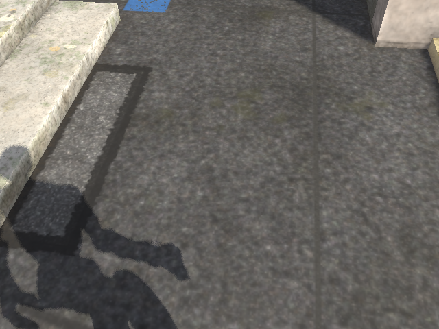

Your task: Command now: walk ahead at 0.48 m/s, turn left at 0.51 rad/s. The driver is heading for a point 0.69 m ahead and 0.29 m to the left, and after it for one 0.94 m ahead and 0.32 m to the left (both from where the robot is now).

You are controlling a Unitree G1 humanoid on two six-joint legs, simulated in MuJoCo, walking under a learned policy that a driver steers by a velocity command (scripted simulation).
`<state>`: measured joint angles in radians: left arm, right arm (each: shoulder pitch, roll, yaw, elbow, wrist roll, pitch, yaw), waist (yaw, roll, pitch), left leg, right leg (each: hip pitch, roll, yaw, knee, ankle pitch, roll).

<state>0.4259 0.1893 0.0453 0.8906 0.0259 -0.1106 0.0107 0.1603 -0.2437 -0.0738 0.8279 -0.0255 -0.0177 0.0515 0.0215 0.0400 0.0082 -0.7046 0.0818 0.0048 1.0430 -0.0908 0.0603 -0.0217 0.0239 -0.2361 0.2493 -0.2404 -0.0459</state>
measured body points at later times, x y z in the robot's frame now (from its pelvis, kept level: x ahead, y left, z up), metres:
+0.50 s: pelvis +0.29 +0.05 +0.00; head +0.32 +0.08 +0.45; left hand +0.39 +0.34 -0.11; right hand +0.39 -0.21 -0.12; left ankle +0.26 +0.09 -0.74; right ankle +0.44 -0.10 -0.67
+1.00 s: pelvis +0.58 +0.09 +0.00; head +0.61 +0.09 +0.45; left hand +0.48 +0.35 -0.11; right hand +0.85 -0.06 -0.12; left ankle +0.54 +0.22 -0.66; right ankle +0.62 +0.01 -0.74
